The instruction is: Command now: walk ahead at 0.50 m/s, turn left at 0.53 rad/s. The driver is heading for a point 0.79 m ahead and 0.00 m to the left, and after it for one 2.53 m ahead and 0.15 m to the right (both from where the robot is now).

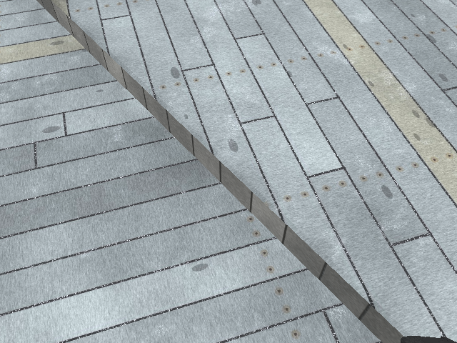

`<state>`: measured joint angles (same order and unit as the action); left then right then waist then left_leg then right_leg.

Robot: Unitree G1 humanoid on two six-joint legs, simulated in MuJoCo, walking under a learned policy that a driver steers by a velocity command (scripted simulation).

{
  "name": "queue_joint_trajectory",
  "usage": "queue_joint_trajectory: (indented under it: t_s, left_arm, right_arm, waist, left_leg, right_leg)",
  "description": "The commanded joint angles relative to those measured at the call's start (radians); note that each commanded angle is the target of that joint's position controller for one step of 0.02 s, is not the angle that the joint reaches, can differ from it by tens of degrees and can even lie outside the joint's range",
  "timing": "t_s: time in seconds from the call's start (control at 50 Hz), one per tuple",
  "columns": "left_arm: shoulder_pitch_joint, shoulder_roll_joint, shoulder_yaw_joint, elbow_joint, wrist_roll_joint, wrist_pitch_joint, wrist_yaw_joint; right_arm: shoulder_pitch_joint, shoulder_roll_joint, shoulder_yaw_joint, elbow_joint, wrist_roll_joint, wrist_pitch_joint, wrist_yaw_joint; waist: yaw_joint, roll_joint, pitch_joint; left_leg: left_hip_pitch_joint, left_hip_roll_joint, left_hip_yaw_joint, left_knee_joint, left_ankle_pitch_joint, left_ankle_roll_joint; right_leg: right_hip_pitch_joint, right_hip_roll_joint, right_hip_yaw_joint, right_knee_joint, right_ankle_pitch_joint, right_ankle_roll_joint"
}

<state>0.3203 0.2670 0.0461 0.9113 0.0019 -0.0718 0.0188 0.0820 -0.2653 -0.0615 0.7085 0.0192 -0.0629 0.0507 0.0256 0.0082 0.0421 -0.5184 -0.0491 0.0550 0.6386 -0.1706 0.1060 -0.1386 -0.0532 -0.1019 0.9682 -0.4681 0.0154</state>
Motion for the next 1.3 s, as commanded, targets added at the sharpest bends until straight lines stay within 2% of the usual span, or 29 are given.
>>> queue_joint_trajectory:
  t_s: [0.02,0.04,0.06,0.12,0.2,0.28,0.34,0.4,0.42,0.44,0.46,0.48,0.5,0.52,0.54,0.58,0.64,0.78,0.86,0.9,0.94,0.96,0.98,1.0,1.04,1.08,1.16,1.24,1.3]
  left_arm:
    - [-0.105,0.147,0.019,-0.167,-0.041,-0.095,-0.027]
    - [-0.115,0.131,0.017,-0.167,-0.027,-0.096,-0.021]
    - [-0.11,0.143,0.027,-0.16,-0.004,-0.086,-0.011]
    - [-0.074,0.116,0.032,-0.174,0.015,-0.044,-0.008]
    - [-0.181,0.079,0.018,-0.209,0.019,-0.034,-0.009]
    - [-0.317,0.062,0.005,-0.239,0.001,-0.048,-0.027]
    - [-0.371,0.092,0.01,-0.264,-0.006,-0.06,-0.04]
    - [-0.338,0.12,0.019,-0.267,-0.003,-0.07,-0.047]
    - [-0.241,0.081,0.004,-0.234,0.068,-0.038,-0.05]
    - [-0.113,0.097,0.013,-0.198,0.075,-0.034,-0.042]
    - [0.038,0.154,0.027,-0.183,0.078,-0.039,-0.029]
    - [0.148,0.3,0.07,-0.162,0.077,-0.025,-0.023]
    - [0.131,0.243,0.06,-0.155,0.041,-0.009,-0.033]
    - [0.049,0.183,0.044,-0.165,0.028,-0.004,-0.034]
    - [-0.016,0.13,0.03,-0.171,0.029,-0.002,-0.034]
    - [-0.044,0.089,0.015,-0.151,0.022,-0.004,-0.03]
    - [0.005,0.107,0.021,-0.112,0.015,-0.025,-0.035]
    - [0.082,0.114,0.027,-0.047,0.011,-0.019,-0.037]
    - [0.108,0.128,0.031,-0.021,0.01,-0.013,-0.033]
    - [0.093,0.143,0.036,-0.017,0.012,-0.008,-0.029]
    - [0.086,0.116,0.026,-0.014,0.009,-0.002,-0.031]
    - [0.067,0.075,0.011,-0.044,0.003,-0.003,-0.031]
    - [0.173,-0.027,-0.013,-0.061,-0.019,-0.002,-0.025]
    - [0.144,0.092,0.018,-0.029,0.013,0.015,-0.012]
    - [0.055,0.069,0.02,-0.042,0.013,0.018,-0.026]
    - [0.062,0.049,0.022,-0.025,0.024,0.039,-0.036]
    - [0.051,0.01,0.029,-0.031,0.023,0.067,-0.034]
    - [-0.077,-0.002,0.036,-0.085,0.027,0.092,-0.02]
    - [-0.188,-0.01,0.042,-0.15,0.025,0.111,0.005]
  right_arm:
    - [0.297,-0.178,-0.057,-0.006,-0.011,-0.008,-0.022]
    - [0.223,-0.154,-0.049,-0.019,-0.006,-0.012,-0.019]
    - [0.163,-0.119,-0.039,-0.038,-0.008,-0.013,-0.02]
    - [0.134,-0.123,-0.038,-0.057,-0.01,-0.014,-0.028]
    - [0.192,-0.14,-0.04,-0.036,-0.008,-0.012,-0.05]
    - [0.261,-0.15,-0.038,-0.006,-0.003,-0.01,-0.055]
    - [0.295,-0.155,-0.039,0.018,-0.001,-0.008,-0.055]
    - [0.295,-0.164,-0.043,0.029,-0.006,0.003,-0.061]
    - [0.331,-0.177,-0.04,0.045,-0.066,-0.007,-0.058]
    - [0.331,-0.158,-0.036,0.053,-0.067,-0.012,-0.055]
    - [0.321,-0.128,-0.025,0.034,-0.058,-0.019,-0.052]
    - [0.457,-0.067,-0.014,0.016,-0.004,-0.018,-0.045]
    - [0.397,-0.123,-0.02,0.03,-0.04,-0.014,-0.047]
    - [0.318,-0.126,-0.022,0.021,-0.049,-0.009,-0.043]
    - [0.276,-0.114,-0.014,0.015,-0.05,-0.01,-0.036]
    - [0.261,-0.098,-0.009,0.013,-0.073,0.01,-0.026]
    - [0.288,-0.075,0.001,0.028,-0.073,0.027,-0.018]
    - [0.059,-0.026,0.03,-0.031,-0.056,0.02,-0.009]
    - [0.005,-0.037,0.026,-0.049,-0.05,0.014,-0.019]
    - [0.027,-0.046,0.02,-0.046,-0.053,0.008,-0.026]
    - [0.203,-0.066,0.005,0.016,-0.075,-0.011,-0.037]
    - [0.367,-0.133,-0.014,0.039,-0.096,-0.023,-0.048]
    - [0.415,-0.255,-0.043,0.046,-0.094,-0.016,-0.05]
    - [0.393,-0.201,-0.039,0.05,-0.06,-0.001,-0.046]
    - [0.232,-0.082,-0.002,0.028,-0.051,-0.007,-0.04]
    - [0.195,-0.044,0.012,0.039,-0.051,-0.023,-0.049]
    - [0.242,-0.065,0.006,0.067,-0.046,-0.042,-0.064]
    - [0.324,-0.058,0.007,0.106,-0.051,-0.021,-0.08]
    - [0.385,-0.065,0.003,0.136,-0.06,-0.006,-0.09]
  waist:
    - [-0.141,0.084,-0.28]
    - [-0.083,-0.028,-0.178]
    - [-0.046,-0.032,-0.141]
    - [0.007,0.01,-0.097]
    - [-0.031,0.038,-0.069]
    - [-0.102,0.07,-0.051]
    - [-0.119,0.076,-0.024]
    - [-0.087,0.097,-0.028]
    - [-0.066,0.104,-0.048]
    - [-0.008,0.086,-0.101]
    - [0.066,0.019,-0.211]
    - [0.048,-0.273,-0.392]
    - [0.059,-0.216,-0.351]
    - [0.035,-0.1,-0.208]
    - [0.016,-0.045,-0.136]
    - [-0.024,-0.092,-0.055]
    - [-0.039,-0.114,-0.063]
    - [0.016,-0.101,-0.003]
    - [0.024,-0.11,0.007]
    - [0.002,-0.102,-0.001]
    - [-0.078,-0.026,-0.092]
    - [-0.151,0.073,-0.213]
    - [-0.121,0.315,-0.289]
    - [-0.124,0.153,-0.229]
    - [-0.065,0.066,-0.047]
    - [-0.027,0.09,0.002]
    - [-0.003,0.075,-0.07]
    - [-0.045,0.12,-0.049]
    - [-0.057,0.062,0.005]
  left_leg:
    - [0.813,0.34,-0.669,-0.327,-0.002,0.259]
    - [0.635,0.292,-0.543,-0.34,0.108,0.223]
    - [0.514,0.258,-0.463,-0.356,0.195,0.202]
    - [0.331,0.203,-0.382,-0.411,0.309,0.205]
    - [0.285,0.151,-0.258,-0.421,0.378,0.16]
    - [0.303,0.146,-0.246,-0.416,0.217,0.116]
    - [0.423,0.205,-0.307,-0.365,0.21,0.115]
    - [0.525,0.252,-0.354,-0.3,0.323,0.091]
    - [0.521,0.198,-0.307,-0.237,0.478,0.047]
    - [0.492,0.151,-0.269,-0.088,0.605,0.023]
    - [0.379,0.105,-0.23,0.136,0.48,-0.004]
    - [0.065,-0.048,-0.115,0.514,0.027,-0.058]
    - [-0.073,-0.064,-0.161,0.61,-0.353,-0.051]
    - [-0.113,-0.007,-0.191,0.644,-0.28,-0.044]
    - [-0.095,0.033,-0.177,0.585,-0.212,-0.046]
    - [-0.028,0.083,-0.133,0.479,-0.171,-0.061]
    - [-0.002,0.092,-0.092,0.437,-0.138,-0.079]
    - [-0.028,0.117,-0.019,0.075,0.057,-0.099]
    - [0.042,0.093,-0.002,-0.037,0.058,-0.076]
    - [0.104,0.074,0.007,-0.082,0.013,-0.049]
    - [0.369,0.045,0.011,-0.196,0.034,-0.014]
    - [0.597,0.23,-0.188,-0.234,-0.005,0.031]
    - [0.802,0.48,-0.562,-0.338,-0.025,0.134]
    - [0.706,0.464,-0.588,-0.364,-0.138,0.14]
    - [0.479,0.373,-0.36,-0.439,-0.121,0.087]
    - [0.39,0.31,-0.203,-0.472,0.098,0.039]
    - [0.434,0.322,-0.024,-0.375,0.746,0.07]
    - [0.521,0.352,0.02,-0.362,0.717,0.099]
    - [0.63,0.417,-0.014,-0.374,0.57,0.12]
  right_leg:
    - [-0.696,0.015,0.21,0.45,0.029,-0.047]
    - [-0.652,-0.03,0.198,0.348,0.099,-0.046]
    - [-0.584,-0.06,0.192,0.263,0.132,-0.035]
    - [-0.487,-0.074,0.174,0.152,0.181,0.009]
    - [-0.492,-0.056,0.139,-0.112,0.413,0.043]
    - [-0.412,-0.007,0.117,-0.361,0.619,0.027]
    - [-0.462,0.0,0.135,-0.433,0.562,-0.005]
    - [-0.431,0.018,0.129,-0.48,0.43,-0.052]
    - [-0.306,0.054,0.068,-0.48,0.359,-0.059]
    - [-0.141,0.073,0.064,-0.502,0.354,-0.083]
    - [0.079,-0.062,0.201,-0.488,0.37,-0.128]
    - [0.412,-0.32,0.631,-0.531,0.326,-0.284]
    - [0.375,-0.347,0.802,-0.636,0.334,-0.287]
    - [0.25,-0.306,0.655,-0.642,0.247,-0.264]
    - [0.139,-0.264,0.552,-0.678,0.262,-0.237]
    - [0.001,-0.185,0.402,-0.735,0.382,-0.195]
    - [-0.014,-0.167,0.317,-0.759,0.567,-0.22]
    - [0.03,-0.126,0.197,-0.812,0.559,-0.201]
    - [0.062,-0.159,0.203,-0.763,0.619,-0.178]
    - [0.085,-0.175,0.209,-0.704,0.686,-0.166]
    - [0.042,-0.107,0.157,-0.453,0.848,-0.13]
    - [-0.108,-0.044,0.11,-0.193,0.633,-0.1]
    - [-0.418,0.124,0.021,0.118,0.0,-0.064]
    - [-0.489,0.086,0.121,0.257,-0.06,-0.077]
    - [-0.473,0.008,0.149,0.235,0.097,-0.084]
    - [-0.411,-0.01,0.138,0.195,0.154,-0.065]
    - [-0.416,0.038,0.084,0.305,0.172,-0.031]
    - [-0.609,0.043,0.046,0.496,0.118,-0.03]
    - [-0.869,0.041,0.09,0.739,-0.01,-0.053]
